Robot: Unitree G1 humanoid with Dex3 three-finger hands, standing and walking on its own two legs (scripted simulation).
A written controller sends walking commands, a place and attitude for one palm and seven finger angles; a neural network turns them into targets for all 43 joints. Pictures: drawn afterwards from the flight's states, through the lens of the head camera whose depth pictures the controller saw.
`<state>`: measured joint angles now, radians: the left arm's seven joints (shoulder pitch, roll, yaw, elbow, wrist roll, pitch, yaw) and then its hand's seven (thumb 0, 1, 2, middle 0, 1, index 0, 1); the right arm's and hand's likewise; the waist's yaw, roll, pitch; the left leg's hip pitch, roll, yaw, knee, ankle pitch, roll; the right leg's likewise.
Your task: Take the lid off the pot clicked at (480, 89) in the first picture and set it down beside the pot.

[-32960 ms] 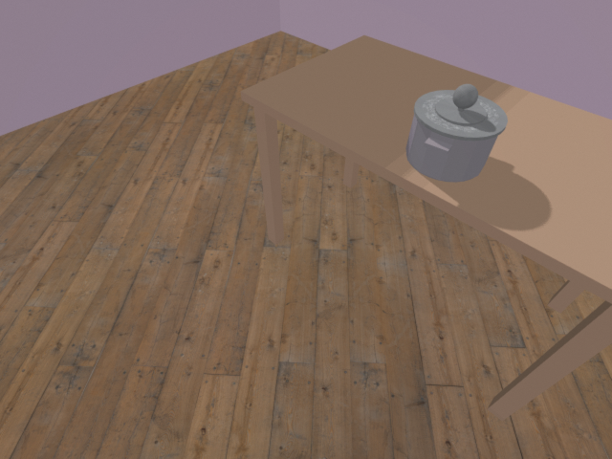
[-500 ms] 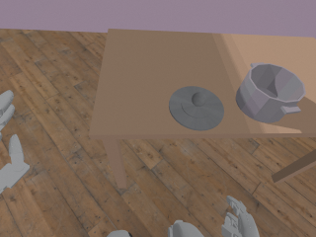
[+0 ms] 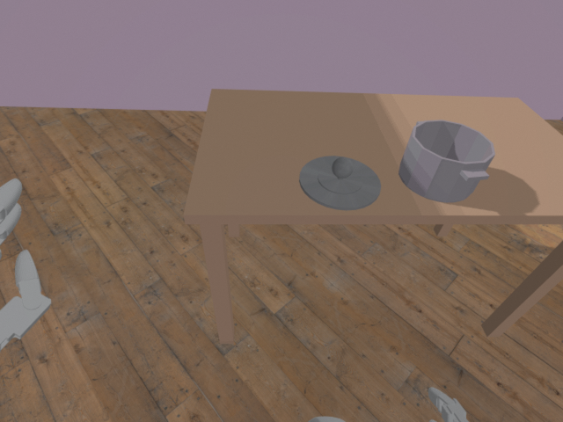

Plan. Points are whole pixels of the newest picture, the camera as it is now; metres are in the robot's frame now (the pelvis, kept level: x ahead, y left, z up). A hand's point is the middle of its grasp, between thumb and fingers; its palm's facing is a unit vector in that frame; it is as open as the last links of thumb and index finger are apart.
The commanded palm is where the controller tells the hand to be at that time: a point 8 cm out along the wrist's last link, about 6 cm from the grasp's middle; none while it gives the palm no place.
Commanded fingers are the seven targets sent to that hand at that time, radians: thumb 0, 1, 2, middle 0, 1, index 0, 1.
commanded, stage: stop stepping back and stand still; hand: left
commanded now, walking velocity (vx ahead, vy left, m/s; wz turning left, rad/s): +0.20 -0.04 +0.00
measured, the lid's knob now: (342, 167) +0.67 -0.13 +0.00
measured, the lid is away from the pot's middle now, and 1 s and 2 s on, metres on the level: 0.26 0.26 0.26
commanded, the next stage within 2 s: let the arm hang, fingers relaxed in 1.24 s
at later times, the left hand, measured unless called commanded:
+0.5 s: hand out of the picture +0.12 +0.26 -0.10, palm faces +0.12 -0.97 -0.22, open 7.4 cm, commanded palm none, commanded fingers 0.00 0.90 0.90 -0.20 -0.30 -0.20 -0.30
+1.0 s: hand out of the picture +0.03 +0.19 -0.17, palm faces -0.01 -0.98 -0.19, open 7.4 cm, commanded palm none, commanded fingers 0.00 0.90 0.90 -0.20 -0.30 -0.20 -0.30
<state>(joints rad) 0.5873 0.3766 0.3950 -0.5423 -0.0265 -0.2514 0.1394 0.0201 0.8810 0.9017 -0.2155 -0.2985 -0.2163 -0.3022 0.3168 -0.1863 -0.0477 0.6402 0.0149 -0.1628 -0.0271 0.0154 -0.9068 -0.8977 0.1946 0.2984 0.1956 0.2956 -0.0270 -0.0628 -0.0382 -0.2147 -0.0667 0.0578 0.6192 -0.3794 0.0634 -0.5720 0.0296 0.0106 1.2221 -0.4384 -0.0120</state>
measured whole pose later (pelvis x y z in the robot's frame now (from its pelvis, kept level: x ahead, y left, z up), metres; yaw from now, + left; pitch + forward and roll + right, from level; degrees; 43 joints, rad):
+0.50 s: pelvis -0.06 +0.04 +0.01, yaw +2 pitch +0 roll -2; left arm 0.24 0.23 0.14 0.48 0.04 0.09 0.01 0.01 0.90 0.90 -0.20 -0.29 -0.20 -0.30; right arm 0.29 -0.21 0.00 0.73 -0.05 -0.01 0.01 0.01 -0.90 -0.90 0.20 0.30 0.20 0.30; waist -0.05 -0.03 -0.01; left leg -0.36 0.00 0.04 0.63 -0.28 0.07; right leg -0.70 -0.01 0.07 1.40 -0.32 0.02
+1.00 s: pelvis +0.00 +0.01 +0.01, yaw -1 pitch +0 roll +0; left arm 0.23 0.18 0.03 1.04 0.01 0.02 0.03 0.01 0.91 0.90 -0.20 -0.30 -0.20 -0.30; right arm 0.32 -0.12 -0.03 1.04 -0.01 0.01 -0.03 0.01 -0.91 -0.90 0.20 0.30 0.20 0.30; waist -0.03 -0.02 0.12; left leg -0.24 0.03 0.07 0.57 -0.34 0.01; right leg -0.21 -0.04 0.02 0.54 -0.33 0.04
